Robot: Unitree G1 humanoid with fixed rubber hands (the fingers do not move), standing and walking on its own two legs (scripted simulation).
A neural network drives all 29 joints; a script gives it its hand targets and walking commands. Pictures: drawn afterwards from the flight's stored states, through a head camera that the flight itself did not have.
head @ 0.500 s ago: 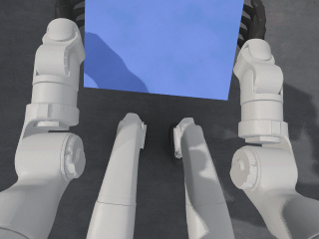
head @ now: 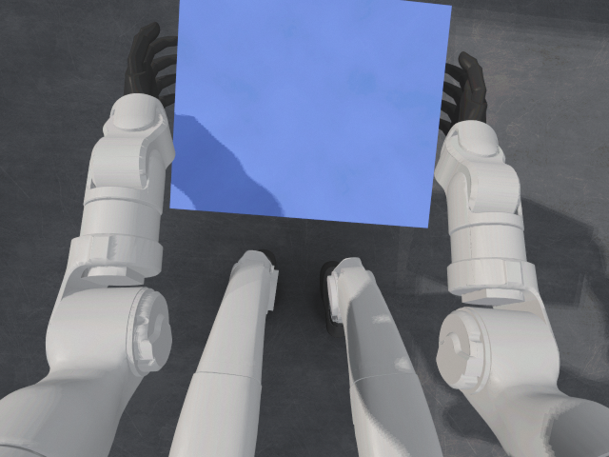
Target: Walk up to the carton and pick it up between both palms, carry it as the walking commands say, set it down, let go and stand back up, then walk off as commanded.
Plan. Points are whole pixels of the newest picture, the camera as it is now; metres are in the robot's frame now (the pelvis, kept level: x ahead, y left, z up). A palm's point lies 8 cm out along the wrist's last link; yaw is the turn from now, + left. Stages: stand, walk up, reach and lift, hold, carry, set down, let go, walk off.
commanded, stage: reach and lift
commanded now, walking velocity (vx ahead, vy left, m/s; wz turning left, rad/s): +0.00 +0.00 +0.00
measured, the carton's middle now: (306, 124) +0.48 +0.01 -0.13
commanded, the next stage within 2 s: none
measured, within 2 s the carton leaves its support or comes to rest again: neither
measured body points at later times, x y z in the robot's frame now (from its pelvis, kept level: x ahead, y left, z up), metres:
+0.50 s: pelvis +0.03 +0.01 +0.06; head +0.21 +0.01 +0.47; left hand +0.46 +0.19 +0.02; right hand +0.45 -0.18 +0.01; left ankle +0.17 +0.11 -0.63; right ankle +0.14 -0.11 -0.63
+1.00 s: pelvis +0.14 +0.00 +0.11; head +0.09 +0.01 +0.56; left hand +0.45 +0.19 +0.13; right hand +0.44 -0.19 +0.13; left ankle +0.16 +0.11 -0.63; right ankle +0.14 -0.11 -0.63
